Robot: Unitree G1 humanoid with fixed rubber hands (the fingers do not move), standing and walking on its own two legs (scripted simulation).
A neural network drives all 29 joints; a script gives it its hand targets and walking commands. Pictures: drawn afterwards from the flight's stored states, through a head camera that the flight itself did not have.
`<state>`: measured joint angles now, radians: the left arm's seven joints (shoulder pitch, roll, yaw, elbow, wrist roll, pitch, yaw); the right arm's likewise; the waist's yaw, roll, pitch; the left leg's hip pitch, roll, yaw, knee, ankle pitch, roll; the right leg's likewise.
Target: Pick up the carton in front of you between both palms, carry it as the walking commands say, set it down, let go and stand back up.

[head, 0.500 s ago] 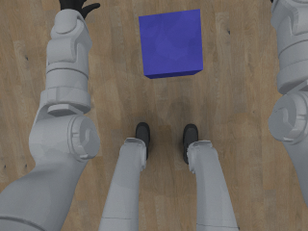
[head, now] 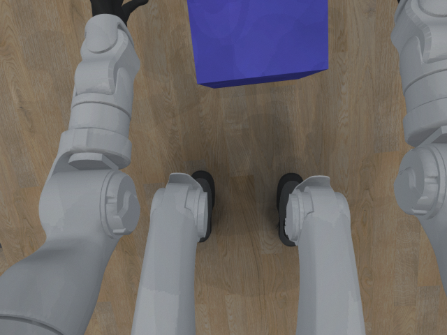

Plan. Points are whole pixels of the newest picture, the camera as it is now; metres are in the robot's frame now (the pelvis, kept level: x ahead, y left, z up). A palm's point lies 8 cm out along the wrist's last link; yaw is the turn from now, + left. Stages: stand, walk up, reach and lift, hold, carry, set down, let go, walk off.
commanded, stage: reach and lift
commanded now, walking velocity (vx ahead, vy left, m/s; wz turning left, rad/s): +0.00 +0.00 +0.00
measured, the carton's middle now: (254, 28) +0.55 -0.02 -0.36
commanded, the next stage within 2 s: none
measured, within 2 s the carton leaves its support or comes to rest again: leaves its support in 1.28 s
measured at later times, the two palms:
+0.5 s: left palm (153, 32) +0.54 +0.16 -0.30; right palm (362, 10) +0.56 -0.20 -0.30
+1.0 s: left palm (167, 31) +0.54 +0.13 -0.29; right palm (347, 10) +0.55 -0.17 -0.29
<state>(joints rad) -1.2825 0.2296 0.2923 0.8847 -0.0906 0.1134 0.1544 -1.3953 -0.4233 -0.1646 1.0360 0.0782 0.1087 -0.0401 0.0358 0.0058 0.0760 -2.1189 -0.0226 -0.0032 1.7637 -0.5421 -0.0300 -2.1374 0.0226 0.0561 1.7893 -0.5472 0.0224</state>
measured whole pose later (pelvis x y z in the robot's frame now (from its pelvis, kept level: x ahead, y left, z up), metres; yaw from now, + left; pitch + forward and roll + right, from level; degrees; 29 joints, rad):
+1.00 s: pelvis -0.03 +0.00 -0.11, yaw +0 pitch +34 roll +3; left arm -1.62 0.25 0.27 1.10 -0.10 0.12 0.16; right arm -1.74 -0.42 -0.04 1.25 0.12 0.13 -0.06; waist 0.02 0.03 0.52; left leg -2.19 -0.04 -0.02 2.18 -0.58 -0.06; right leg -2.21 0.02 0.05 2.22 -0.59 0.01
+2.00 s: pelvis -0.03 +0.01 +0.03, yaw -2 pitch +44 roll +1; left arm -1.05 -0.05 0.52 0.57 0.23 0.45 0.06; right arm -1.10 -0.04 -0.44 0.65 -0.25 0.45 0.01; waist 0.01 0.02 -0.15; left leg -1.96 -0.06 -0.06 1.67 -0.48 -0.05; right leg -1.97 0.05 0.07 1.67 -0.47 0.04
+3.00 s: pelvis +0.06 +0.01 +0.28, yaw -4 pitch +6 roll +0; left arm -0.30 -0.16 0.30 0.40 0.24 0.50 0.01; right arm -0.30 0.16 -0.29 0.39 -0.25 0.51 0.00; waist 0.00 0.00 -0.10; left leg -0.42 -0.02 -0.07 0.58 -0.27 -0.01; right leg -0.43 0.02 0.07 0.58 -0.25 0.02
